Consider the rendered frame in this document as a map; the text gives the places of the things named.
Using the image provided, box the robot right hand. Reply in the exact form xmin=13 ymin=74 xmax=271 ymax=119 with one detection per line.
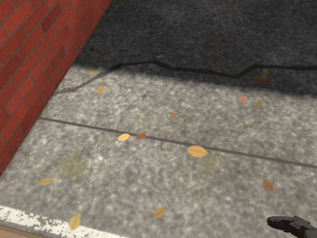
xmin=266 ymin=215 xmax=317 ymax=238

